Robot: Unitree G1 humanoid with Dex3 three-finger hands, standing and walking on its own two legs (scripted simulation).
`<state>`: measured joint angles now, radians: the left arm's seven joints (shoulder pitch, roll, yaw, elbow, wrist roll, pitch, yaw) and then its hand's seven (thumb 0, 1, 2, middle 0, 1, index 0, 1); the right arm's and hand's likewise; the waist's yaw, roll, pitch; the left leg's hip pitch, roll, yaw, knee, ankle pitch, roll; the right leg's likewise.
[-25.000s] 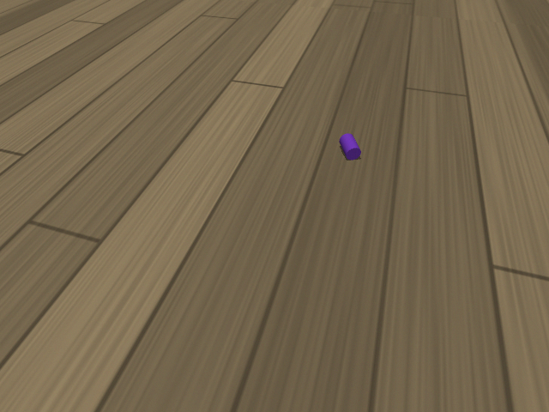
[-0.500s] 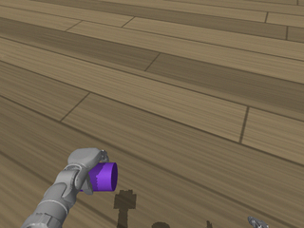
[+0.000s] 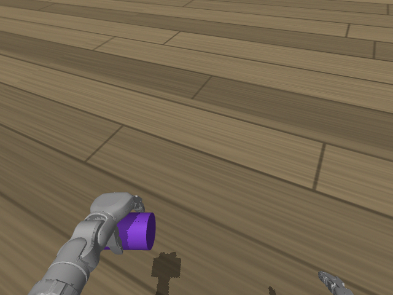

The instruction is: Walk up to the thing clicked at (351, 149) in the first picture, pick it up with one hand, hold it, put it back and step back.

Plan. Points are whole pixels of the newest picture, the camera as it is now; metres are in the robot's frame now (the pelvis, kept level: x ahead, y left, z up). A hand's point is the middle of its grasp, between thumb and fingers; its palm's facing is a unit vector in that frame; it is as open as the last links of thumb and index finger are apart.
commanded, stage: hold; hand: left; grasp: from above
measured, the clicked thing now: (123, 230) +0.29 +0.22 -0.08
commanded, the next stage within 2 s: crouch in 0.68 s
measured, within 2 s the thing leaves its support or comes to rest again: neither
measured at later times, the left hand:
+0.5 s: hand (118, 226) +0.28 +0.22 -0.03, palm faces -0.48 -0.06 -0.88, open 10.7 cm
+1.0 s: hand (120, 226) +0.29 +0.22 -0.05, palm faces -0.49 -0.06 -0.87, open 10.8 cm
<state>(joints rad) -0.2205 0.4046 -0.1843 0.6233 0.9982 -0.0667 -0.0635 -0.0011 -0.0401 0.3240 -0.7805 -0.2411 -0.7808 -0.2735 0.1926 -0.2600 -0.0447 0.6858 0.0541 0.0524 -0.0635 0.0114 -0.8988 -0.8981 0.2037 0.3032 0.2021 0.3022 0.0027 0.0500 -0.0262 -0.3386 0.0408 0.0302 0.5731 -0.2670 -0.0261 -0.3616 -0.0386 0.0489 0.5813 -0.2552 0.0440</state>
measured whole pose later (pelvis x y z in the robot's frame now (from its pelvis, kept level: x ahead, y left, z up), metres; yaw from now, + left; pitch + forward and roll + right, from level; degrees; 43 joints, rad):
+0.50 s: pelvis +0.00 +0.00 +0.00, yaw +0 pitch +1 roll +1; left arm -0.21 0.41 -0.19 0.59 0.99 -0.08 -0.09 0.00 -0.04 0.31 -0.77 -0.27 -0.77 -0.29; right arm 0.17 -0.25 -0.03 0.68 0.06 0.06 -0.08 0.01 -0.90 -0.90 0.20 0.30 0.20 0.30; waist 0.01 0.05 0.00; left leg -0.29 0.04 0.03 0.52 -0.24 -0.03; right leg -0.32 -0.04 0.05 0.54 -0.23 0.04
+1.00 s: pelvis +0.01 +0.00 +0.00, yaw +0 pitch +2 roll +1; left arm -0.22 0.40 -0.17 0.67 1.02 -0.11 -0.03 0.00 -0.05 0.36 -0.72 -0.36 -0.73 -0.38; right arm 0.18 -0.25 -0.04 0.69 0.05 0.08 -0.07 0.01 -0.90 -0.90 0.20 0.30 0.20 0.30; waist 0.00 0.04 -0.01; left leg -0.31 0.04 0.03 0.53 -0.25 -0.03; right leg -0.34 -0.04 0.04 0.54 -0.25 0.04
